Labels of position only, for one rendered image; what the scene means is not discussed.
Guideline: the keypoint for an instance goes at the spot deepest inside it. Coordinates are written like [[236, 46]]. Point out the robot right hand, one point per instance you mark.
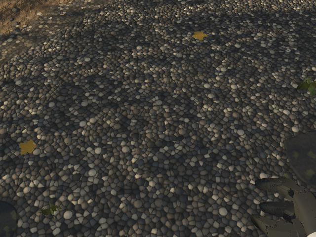
[[300, 215]]

